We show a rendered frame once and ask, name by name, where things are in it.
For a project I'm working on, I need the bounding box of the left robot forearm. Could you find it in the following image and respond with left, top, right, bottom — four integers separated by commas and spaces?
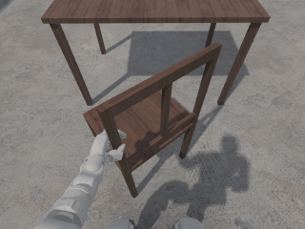
33, 155, 105, 229

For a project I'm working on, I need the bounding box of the robot thigh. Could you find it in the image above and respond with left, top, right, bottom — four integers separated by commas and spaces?
174, 217, 206, 229
105, 219, 134, 229

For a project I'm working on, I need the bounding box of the left robot upper arm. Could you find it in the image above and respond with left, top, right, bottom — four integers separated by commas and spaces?
36, 218, 82, 229

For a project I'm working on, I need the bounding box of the robot right thigh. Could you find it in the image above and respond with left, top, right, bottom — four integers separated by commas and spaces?
174, 217, 206, 229

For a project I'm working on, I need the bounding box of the robot left hand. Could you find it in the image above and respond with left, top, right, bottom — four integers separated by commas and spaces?
89, 129, 127, 163

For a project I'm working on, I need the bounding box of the chair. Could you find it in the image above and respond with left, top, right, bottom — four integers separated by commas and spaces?
82, 42, 222, 198

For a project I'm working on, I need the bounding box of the robot right hand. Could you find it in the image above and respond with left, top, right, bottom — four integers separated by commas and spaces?
234, 218, 254, 229

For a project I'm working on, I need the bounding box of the robot left thigh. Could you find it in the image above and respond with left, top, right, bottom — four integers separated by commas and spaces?
105, 219, 134, 229

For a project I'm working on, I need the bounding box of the table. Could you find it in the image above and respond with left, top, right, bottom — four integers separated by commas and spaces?
41, 0, 271, 106

